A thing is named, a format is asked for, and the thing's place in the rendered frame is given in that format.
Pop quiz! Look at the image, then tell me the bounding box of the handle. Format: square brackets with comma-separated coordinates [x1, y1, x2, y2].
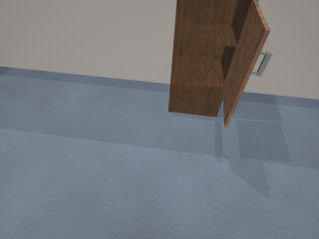
[251, 51, 273, 77]

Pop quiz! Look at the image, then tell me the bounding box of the cupboard door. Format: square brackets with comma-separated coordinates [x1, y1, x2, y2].
[222, 0, 270, 127]

